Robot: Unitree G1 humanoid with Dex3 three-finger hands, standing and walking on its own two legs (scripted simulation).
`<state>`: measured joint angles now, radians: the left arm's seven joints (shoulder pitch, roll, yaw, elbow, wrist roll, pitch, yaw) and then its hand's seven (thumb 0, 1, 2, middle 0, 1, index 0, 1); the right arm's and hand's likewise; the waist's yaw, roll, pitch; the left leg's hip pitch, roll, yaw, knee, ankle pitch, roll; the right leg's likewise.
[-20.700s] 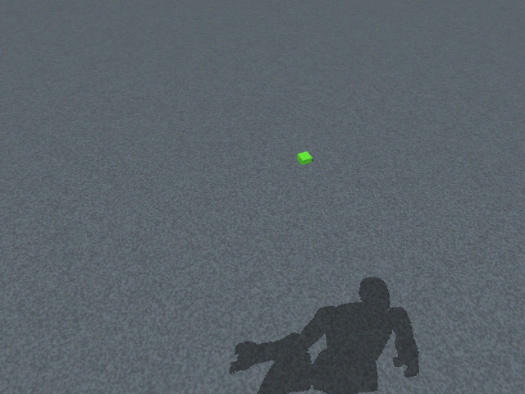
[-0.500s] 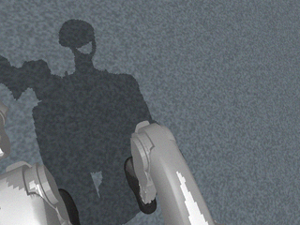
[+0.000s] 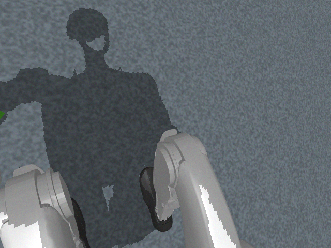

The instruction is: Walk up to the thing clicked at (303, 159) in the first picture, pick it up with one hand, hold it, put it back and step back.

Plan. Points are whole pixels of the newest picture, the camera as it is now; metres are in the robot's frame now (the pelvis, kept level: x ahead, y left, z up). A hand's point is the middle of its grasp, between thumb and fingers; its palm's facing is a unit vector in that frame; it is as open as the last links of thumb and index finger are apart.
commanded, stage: rest palm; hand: left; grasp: from above
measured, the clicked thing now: out of the picture +0.45 +0.32 -0.30
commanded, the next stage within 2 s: close in 0.88 s
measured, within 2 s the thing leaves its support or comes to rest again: neither
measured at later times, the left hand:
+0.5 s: hand out of the picture +0.44 +0.31 -0.27, palm faces -0.26 -0.35 -0.90, open 13.8 cm
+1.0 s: hand out of the picture +0.44 +0.32 -0.27, palm faces -0.28 -0.33 -0.90, open 13.9 cm
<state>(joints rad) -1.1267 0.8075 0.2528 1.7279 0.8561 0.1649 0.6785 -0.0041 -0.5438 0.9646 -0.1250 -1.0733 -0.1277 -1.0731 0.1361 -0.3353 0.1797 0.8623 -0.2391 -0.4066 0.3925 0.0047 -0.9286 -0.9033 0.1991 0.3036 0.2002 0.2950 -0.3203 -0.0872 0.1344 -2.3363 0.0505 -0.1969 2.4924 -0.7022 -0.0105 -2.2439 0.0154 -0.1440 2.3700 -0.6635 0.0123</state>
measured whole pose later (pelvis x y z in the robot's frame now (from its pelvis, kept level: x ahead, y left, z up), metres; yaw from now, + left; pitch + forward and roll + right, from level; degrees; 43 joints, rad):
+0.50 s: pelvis +0.00 +0.00 -0.01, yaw -3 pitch +27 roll -13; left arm -1.19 0.99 0.35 1.88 0.84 0.17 0.79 0.00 -0.51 0.92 -0.13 -1.10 -0.14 -1.08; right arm 0.12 -0.39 0.29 0.78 -0.27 -0.45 0.43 0.00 -0.94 -0.91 0.20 0.30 0.20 0.30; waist -0.42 -0.15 0.28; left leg -2.32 0.05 -0.26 2.53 -0.71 -0.01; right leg -2.21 0.03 -0.19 2.37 -0.65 0.02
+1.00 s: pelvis -0.01 +0.01 +0.00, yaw -4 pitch +25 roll -15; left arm -1.18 1.03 0.25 1.87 0.81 0.17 0.77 0.00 -0.52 0.95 -0.13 -1.06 -0.13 -1.06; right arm 0.08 -0.39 0.34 0.72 -0.25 -0.47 0.42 0.01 -0.94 -0.91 0.20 0.30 0.20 0.30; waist -0.43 -0.17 0.30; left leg -2.29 0.06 -0.29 2.54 -0.73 0.00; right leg -2.16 0.05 -0.22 2.34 -0.65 0.04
